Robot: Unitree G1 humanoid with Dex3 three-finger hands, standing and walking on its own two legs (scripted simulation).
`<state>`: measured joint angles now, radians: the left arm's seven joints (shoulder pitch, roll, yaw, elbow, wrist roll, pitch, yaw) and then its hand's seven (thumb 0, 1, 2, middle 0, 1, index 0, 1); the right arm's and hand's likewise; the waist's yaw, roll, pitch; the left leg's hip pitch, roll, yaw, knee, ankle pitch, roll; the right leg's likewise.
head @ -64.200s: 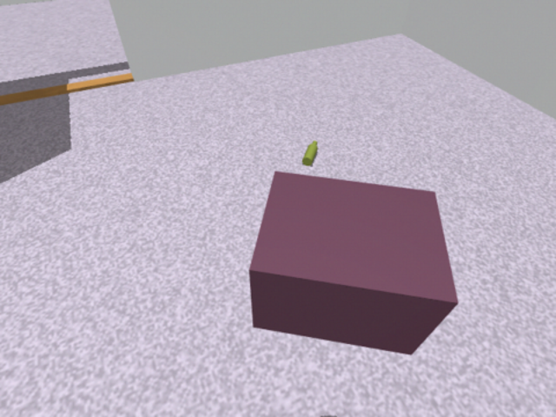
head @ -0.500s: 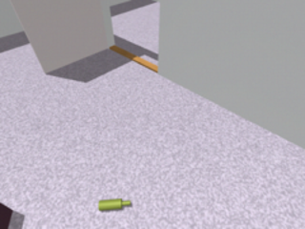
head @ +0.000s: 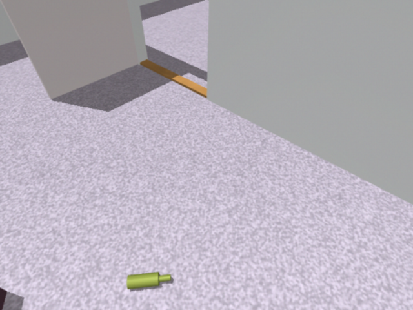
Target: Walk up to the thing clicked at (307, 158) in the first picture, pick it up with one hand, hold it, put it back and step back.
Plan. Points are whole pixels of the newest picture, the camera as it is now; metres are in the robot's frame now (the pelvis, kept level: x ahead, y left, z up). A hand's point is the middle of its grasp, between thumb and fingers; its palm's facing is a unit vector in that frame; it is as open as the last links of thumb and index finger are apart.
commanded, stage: stand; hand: left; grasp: from above
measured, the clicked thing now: (149, 279) +0.43 +0.25 -0.75
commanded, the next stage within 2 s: step back in 0.86 s
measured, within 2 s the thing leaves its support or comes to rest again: neither
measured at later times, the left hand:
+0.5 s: hand out of the picture +0.04 +0.23 -0.17, palm faces +0.00 -0.96 -0.29, open 7.3 cm
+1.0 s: hand out of the picture +0.08 +0.26 -0.16, palm faces +0.00 -0.93 -0.36, open 7.3 cm
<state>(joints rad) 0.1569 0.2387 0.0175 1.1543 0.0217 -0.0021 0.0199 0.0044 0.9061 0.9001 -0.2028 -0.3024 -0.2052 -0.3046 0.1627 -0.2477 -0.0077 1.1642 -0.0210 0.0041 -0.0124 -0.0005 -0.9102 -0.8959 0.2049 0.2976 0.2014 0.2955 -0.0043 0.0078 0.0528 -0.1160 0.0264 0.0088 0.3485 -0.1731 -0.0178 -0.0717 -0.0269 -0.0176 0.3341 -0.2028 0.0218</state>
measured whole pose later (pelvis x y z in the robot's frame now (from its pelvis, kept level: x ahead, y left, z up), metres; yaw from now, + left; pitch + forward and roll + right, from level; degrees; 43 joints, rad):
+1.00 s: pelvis -0.02 +0.00 -0.01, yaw +0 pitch -2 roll +0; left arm 0.09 0.36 0.05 1.04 -0.01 0.01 0.00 0.00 0.90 0.90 -0.20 -0.30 -0.21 -0.30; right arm 0.07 -0.36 -0.04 1.05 0.00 0.03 0.01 0.00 -0.91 -0.90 0.21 0.30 0.20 0.30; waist -0.01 0.01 0.12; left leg -0.24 0.03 0.00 0.49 -0.22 -0.01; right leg -0.20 -0.03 -0.02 0.48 -0.25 0.02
